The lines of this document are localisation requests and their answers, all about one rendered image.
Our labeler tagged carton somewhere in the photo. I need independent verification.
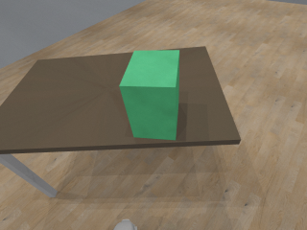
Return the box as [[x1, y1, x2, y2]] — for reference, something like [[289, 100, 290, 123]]
[[119, 50, 179, 141]]

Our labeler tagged table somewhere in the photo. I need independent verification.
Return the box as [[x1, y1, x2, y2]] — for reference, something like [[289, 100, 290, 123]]
[[0, 46, 241, 197]]

